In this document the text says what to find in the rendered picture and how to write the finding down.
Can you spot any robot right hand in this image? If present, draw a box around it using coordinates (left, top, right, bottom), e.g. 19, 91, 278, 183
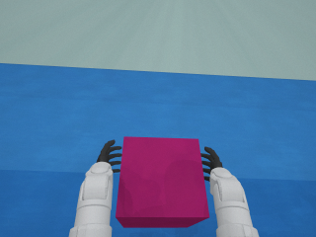
200, 146, 223, 182

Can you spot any carton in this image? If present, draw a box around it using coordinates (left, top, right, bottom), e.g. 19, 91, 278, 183
116, 136, 210, 228

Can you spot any robot left hand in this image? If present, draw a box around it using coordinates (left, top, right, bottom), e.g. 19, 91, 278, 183
96, 139, 122, 173

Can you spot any left robot forearm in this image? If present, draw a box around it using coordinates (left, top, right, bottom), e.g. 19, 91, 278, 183
68, 161, 114, 237

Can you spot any right robot forearm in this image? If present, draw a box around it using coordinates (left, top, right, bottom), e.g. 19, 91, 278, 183
209, 167, 260, 237

